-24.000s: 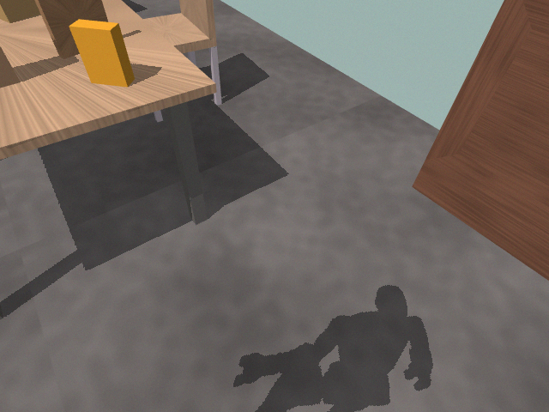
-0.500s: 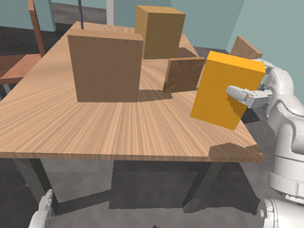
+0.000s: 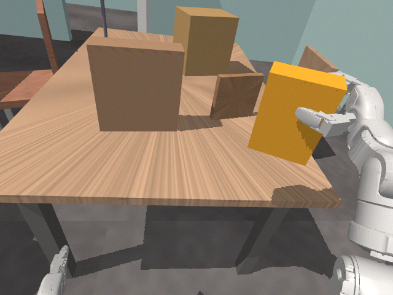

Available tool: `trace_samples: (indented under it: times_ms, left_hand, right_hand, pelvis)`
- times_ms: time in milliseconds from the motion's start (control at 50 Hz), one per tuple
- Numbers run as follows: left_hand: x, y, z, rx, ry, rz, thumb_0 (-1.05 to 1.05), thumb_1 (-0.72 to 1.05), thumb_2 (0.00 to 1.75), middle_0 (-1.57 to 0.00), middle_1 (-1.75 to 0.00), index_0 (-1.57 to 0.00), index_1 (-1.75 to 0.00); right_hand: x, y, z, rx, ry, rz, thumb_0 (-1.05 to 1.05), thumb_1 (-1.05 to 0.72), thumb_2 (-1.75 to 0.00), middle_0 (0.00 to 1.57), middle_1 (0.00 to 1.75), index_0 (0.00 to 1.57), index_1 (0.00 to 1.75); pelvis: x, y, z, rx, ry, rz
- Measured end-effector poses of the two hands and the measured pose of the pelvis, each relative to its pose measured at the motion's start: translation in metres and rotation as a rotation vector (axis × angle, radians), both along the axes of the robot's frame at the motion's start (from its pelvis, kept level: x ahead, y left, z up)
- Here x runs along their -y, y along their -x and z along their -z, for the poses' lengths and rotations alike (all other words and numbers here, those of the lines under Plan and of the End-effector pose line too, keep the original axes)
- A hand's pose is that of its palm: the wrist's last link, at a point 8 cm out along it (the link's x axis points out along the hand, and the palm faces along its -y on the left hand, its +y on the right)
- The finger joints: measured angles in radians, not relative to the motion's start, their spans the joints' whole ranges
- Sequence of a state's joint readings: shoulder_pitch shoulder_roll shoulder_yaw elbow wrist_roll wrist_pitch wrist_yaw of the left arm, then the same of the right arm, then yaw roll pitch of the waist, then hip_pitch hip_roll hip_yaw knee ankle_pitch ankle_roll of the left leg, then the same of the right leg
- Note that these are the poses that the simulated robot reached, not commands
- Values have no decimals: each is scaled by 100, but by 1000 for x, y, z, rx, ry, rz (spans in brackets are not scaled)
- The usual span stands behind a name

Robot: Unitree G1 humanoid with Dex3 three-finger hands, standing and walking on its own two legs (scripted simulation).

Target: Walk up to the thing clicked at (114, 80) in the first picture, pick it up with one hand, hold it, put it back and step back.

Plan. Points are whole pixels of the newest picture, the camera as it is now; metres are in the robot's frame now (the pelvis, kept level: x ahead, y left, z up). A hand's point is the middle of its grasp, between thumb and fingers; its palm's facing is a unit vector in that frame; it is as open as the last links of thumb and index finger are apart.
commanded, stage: hold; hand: right
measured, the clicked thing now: (290, 116) +0.36 -0.16 +0.26
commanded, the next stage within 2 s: crouch in 1.20 s
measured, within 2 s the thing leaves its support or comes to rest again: neither
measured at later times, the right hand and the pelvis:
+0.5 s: hand (313, 105) +0.36 -0.19 +0.29, palm faces +0.18 +0.98 -0.02, open 9.5 cm; pelvis +0.00 +0.00 +0.00, yaw +0 degrees
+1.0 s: hand (313, 108) +0.35 -0.19 +0.29, palm faces +0.20 +0.98 -0.02, open 9.5 cm; pelvis +0.00 +0.00 +0.00, yaw +0 degrees
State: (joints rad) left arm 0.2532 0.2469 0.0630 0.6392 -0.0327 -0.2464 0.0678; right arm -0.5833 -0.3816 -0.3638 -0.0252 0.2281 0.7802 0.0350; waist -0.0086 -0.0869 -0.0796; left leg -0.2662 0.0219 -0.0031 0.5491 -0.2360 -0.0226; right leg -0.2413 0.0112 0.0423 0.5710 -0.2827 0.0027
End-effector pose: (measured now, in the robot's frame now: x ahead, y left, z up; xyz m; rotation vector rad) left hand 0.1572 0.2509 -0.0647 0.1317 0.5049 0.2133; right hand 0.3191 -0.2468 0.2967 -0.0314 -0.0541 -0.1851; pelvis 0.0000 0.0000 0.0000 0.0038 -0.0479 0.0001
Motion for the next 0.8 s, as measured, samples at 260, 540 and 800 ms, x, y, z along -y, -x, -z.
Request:
trace_samples:
  times_ms: [260,540,800]
  left_hand:
    - [1,-4,0,8,2,7,-1,-56,6,-5,-5,-5,-5]
    - [-8,3,-4,8,-14,-18,-1,-56,6,-5,-5,-5,-5]
    - [-6,-6,-2,9,2,-6,-1,-56,6,-5,-5,-5,-6]
  right_hand:
    - [-7,-3,-7,-13,-6,-34,0,45,-107,83,120,84,120]
    - [-9,-7,2,2,-2,0,0,45,-107,83,120,84,120]
    - [-13,0,5,-26,-3,-19,0,46,-107,84,120,84,119]
  pelvis:
    - [0,0,-1,2,0,4]
    - [-2,0,0,-1,2,-4]
    - [-3,-2,-1,5,1,4]
